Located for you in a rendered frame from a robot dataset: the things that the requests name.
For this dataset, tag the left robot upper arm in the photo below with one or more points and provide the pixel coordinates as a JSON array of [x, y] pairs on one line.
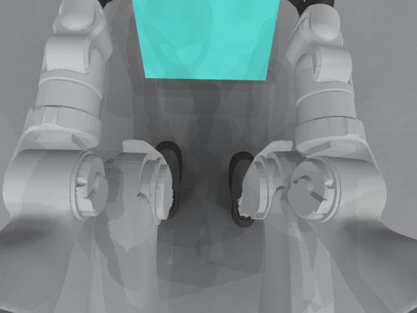
[[49, 194]]

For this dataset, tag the right robot hand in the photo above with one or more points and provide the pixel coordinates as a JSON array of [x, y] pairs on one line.
[[301, 5]]

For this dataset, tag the carton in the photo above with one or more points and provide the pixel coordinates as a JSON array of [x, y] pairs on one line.
[[206, 39]]

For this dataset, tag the left robot forearm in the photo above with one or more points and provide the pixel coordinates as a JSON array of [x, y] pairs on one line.
[[66, 114]]

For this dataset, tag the right robot forearm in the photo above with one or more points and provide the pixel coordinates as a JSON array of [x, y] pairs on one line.
[[324, 93]]

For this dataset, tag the right robot upper arm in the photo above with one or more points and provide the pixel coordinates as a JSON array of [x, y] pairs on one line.
[[342, 200]]

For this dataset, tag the left robot shin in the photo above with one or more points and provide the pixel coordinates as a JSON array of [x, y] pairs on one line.
[[136, 146]]

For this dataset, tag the left robot foot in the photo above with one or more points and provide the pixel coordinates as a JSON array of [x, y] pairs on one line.
[[172, 154]]

